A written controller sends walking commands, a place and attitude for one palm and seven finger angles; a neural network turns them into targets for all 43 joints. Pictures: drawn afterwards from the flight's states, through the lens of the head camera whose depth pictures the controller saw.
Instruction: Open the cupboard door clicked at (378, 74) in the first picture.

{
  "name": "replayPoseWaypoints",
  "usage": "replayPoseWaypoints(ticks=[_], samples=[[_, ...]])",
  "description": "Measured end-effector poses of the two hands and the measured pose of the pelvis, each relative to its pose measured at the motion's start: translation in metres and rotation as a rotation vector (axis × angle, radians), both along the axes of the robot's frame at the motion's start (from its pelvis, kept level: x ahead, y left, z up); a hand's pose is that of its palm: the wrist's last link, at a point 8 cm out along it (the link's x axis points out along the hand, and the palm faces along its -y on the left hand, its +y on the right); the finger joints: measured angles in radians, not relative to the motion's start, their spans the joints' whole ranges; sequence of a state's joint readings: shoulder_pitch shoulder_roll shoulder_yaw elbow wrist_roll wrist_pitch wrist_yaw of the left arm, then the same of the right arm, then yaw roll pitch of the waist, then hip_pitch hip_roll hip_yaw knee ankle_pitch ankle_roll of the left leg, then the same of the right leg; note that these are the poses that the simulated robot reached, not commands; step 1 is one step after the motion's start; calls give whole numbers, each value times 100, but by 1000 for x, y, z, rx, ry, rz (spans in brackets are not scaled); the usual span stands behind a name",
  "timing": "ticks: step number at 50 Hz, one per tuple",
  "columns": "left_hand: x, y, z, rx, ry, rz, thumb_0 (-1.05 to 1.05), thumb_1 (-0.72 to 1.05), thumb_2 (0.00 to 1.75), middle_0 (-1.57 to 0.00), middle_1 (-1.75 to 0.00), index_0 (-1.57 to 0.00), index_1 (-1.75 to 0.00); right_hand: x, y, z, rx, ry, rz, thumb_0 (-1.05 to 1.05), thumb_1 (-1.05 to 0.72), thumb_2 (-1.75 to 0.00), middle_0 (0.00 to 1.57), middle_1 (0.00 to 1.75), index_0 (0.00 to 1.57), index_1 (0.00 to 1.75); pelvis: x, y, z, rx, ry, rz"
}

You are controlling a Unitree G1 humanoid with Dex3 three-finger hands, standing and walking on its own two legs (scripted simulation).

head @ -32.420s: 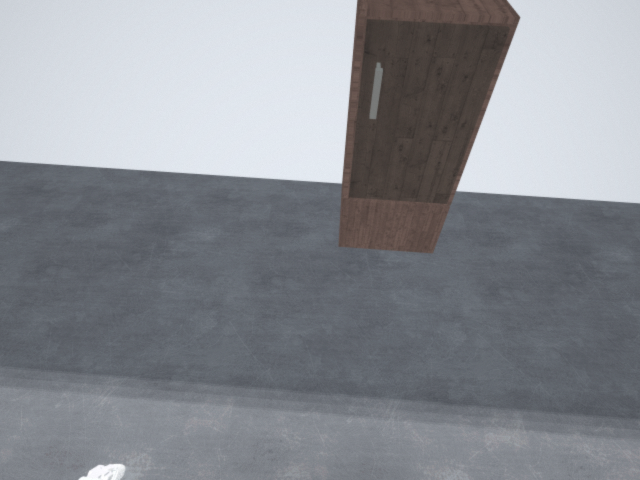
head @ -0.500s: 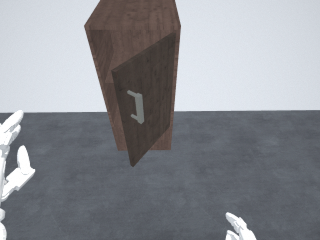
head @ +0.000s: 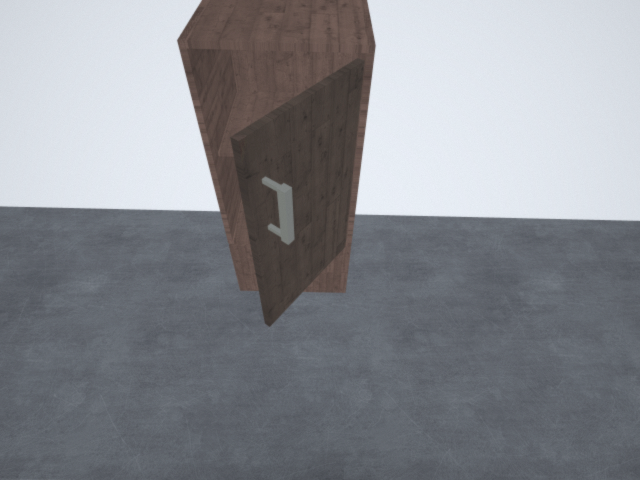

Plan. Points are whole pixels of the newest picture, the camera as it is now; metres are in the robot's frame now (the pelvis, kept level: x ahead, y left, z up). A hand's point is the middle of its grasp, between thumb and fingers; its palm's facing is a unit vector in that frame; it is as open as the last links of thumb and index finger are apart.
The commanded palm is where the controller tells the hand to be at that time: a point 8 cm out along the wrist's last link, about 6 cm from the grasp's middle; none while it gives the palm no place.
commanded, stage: let the arm hang, fingers relaxed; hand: left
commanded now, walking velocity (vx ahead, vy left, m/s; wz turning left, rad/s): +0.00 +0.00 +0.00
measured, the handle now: (278, 211) +0.58 +0.11 -0.05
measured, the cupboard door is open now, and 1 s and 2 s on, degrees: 54 54 54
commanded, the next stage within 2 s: look to check the result in 0.56 s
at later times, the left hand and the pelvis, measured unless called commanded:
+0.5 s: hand out of the picture -0.02 +0.16 -0.18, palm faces +0.04 -0.99 -0.14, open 7.4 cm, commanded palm none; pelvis -0.01 +0.01 +0.00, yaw -1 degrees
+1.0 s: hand out of the picture -0.02 +0.17 -0.18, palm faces +0.04 -0.98 -0.18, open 7.4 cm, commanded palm none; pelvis +0.00 +0.01 +0.00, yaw -1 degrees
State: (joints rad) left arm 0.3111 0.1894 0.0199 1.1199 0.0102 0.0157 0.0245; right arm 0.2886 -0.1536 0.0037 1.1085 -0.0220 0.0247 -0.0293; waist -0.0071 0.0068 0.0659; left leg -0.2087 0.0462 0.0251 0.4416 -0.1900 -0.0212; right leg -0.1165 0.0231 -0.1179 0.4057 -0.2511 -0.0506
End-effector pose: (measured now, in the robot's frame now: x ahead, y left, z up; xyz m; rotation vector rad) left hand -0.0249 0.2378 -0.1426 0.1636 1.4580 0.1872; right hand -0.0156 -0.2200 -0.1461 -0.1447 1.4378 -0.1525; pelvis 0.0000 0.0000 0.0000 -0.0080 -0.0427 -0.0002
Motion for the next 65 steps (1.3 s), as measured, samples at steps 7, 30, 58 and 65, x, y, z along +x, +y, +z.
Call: replayPoseWaypoints(ticks=[7,30,58,65], samples=[[-14,-8,2,-11,23,11,0,92,89,-20,-30,-20,-30,-10,26,-7,63,14,-13,0,-91,-90,20,29,20,30,-3,4,1,4,-8,-7],[-3,-24,-8,-75,-16,9,1,91,89,-20,-30,-20,-30,-34,40,-4,52,44,-60,0,-91,-90,20,29,20,30,-6,13,0,7,4,-12],[10,-24,-5,-60,-20,6,1,91,89,-20,-30,-20,-30,-4,30,-5,46,11,-35,1,-91,-90,20,29,20,30,5,10,1,11,7,-11],[16,-26,-5,-63,-23,3,1,91,89,-20,-30,-20,-30,-1,26,-5,38,13,-39,1,-91,-90,20,29,20,30,7,8,1,10,8,-20]])
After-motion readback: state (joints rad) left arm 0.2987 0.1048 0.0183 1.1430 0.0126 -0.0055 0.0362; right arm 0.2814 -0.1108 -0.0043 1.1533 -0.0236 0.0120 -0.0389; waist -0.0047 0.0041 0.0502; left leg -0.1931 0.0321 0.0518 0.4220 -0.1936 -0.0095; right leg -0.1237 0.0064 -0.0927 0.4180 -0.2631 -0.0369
